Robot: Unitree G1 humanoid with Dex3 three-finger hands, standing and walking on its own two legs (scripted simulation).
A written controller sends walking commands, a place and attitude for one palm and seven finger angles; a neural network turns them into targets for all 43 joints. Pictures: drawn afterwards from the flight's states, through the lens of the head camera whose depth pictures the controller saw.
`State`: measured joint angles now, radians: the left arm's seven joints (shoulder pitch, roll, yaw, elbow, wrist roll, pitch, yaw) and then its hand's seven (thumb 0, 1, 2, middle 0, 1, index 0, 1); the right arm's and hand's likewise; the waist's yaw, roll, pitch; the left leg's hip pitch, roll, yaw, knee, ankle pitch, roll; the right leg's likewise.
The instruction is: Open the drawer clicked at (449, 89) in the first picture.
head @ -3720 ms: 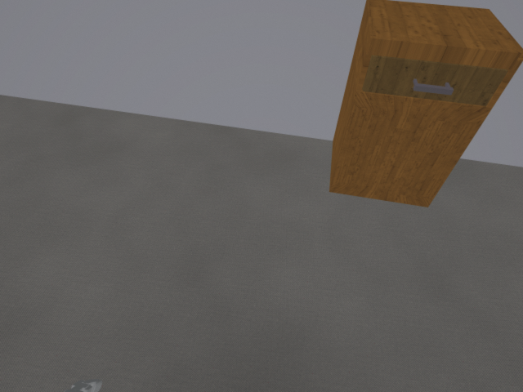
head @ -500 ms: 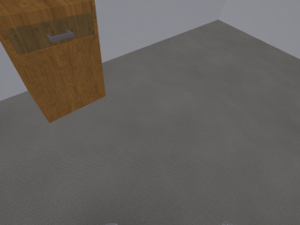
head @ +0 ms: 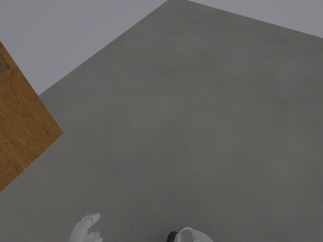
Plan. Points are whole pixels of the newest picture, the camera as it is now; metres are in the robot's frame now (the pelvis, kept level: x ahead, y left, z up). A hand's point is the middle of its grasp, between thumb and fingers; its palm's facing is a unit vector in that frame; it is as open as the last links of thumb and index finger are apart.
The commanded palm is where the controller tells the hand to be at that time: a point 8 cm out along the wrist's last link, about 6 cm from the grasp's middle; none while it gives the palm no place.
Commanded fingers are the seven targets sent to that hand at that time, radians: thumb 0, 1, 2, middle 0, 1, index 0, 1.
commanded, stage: walk to a spot facing it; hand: left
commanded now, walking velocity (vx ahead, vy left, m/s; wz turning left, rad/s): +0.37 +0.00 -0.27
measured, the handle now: out of the picture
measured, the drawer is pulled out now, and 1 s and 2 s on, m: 0.00 0.00 0.00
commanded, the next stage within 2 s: turn to face it in 0.74 s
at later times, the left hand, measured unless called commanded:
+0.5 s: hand (84, 220) +0.20 +0.22 -0.17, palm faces -0.02 -0.99 -0.16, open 7.4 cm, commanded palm none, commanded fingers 0.00 0.90 0.90 -0.20 -0.30 -0.20 -0.30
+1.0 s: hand (134, 111) +0.59 +0.10 -0.14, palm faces -0.37 -0.89 -0.25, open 7.4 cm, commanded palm none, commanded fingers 0.00 0.90 0.90 -0.20 -0.30 -0.20 -0.30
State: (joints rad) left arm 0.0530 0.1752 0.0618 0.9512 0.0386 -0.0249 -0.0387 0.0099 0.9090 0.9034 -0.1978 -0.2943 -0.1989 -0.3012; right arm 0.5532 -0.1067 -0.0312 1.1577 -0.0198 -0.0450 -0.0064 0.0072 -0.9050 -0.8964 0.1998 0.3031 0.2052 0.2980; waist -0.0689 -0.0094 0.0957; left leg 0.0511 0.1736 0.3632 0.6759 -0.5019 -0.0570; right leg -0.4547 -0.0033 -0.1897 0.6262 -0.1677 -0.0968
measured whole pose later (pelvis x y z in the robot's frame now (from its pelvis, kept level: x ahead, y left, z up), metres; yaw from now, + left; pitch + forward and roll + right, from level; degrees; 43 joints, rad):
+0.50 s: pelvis +0.24 +0.04 +0.01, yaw -8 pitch -1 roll -1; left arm 0.39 0.19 0.06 1.11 0.01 -0.03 0.00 0.01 0.91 0.90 -0.20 -0.29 -0.20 -0.30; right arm 0.09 -0.17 -0.04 0.94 -0.04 -0.07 0.02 0.00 -0.91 -0.90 0.20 0.30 0.20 0.30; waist 0.06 -0.04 0.05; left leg -0.38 0.10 0.17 0.64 -0.22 0.02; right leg -0.18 0.00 -0.02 0.85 -0.50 -0.03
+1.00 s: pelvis +0.40 -0.03 +0.00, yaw -20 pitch -1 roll +0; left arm 0.07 0.19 0.06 0.96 0.02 -0.04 0.00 0.01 0.91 0.90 -0.20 -0.29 -0.20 -0.30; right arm 0.36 -0.18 -0.05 1.08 -0.01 0.01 -0.02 0.01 -0.91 -0.90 0.20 0.30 0.20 0.30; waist -0.07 0.04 0.11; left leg -0.26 0.15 0.13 1.04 -0.58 -0.05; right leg -0.42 -0.05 -0.17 0.69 -0.26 -0.06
